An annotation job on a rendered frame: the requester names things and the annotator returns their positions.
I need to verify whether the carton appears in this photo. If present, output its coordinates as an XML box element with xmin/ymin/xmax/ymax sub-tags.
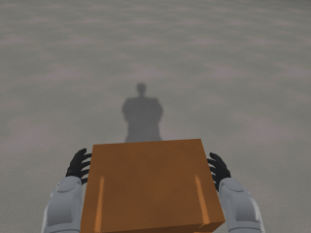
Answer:
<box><xmin>80</xmin><ymin>139</ymin><xmax>225</xmax><ymax>233</ymax></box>

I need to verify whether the robot right forearm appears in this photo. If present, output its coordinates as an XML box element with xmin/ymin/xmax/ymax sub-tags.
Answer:
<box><xmin>219</xmin><ymin>178</ymin><xmax>265</xmax><ymax>233</ymax></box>

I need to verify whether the left robot hand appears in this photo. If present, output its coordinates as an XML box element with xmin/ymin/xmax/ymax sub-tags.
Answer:
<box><xmin>65</xmin><ymin>148</ymin><xmax>92</xmax><ymax>185</ymax></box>

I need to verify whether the right robot hand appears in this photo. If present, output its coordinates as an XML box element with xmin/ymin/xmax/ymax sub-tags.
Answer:
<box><xmin>207</xmin><ymin>152</ymin><xmax>231</xmax><ymax>192</ymax></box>

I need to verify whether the robot left forearm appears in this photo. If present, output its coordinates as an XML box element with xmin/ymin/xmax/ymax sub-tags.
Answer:
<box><xmin>41</xmin><ymin>176</ymin><xmax>83</xmax><ymax>233</ymax></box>

